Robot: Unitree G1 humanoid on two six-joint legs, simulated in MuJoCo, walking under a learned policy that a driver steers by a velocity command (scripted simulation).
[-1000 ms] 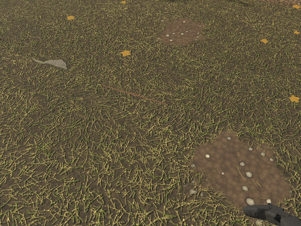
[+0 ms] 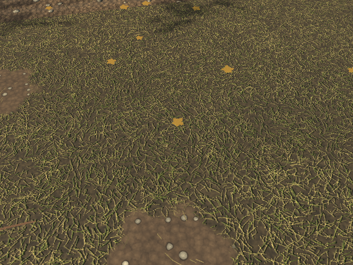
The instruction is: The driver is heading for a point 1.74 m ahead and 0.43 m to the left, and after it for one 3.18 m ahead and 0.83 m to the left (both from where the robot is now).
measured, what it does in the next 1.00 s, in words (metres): walks ahead, turning left: right foot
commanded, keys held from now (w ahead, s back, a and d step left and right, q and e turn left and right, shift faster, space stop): q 0.40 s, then w+q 0.46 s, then w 0.08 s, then w+e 0.06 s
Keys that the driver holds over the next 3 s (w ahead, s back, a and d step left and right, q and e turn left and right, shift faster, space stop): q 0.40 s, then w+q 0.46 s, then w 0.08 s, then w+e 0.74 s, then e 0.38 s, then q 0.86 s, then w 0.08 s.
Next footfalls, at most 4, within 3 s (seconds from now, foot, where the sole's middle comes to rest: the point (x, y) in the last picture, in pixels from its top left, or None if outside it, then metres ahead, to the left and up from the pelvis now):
0.58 right None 0.05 -0.13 -0.77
1.22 left None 0.36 0.26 -0.92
1.70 right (143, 219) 0.75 0.18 -0.92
2.26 left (97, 192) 0.97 0.45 -1.07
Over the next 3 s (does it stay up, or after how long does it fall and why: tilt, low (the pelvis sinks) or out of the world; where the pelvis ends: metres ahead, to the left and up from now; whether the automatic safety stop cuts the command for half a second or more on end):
stays up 0.81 0.27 -0.21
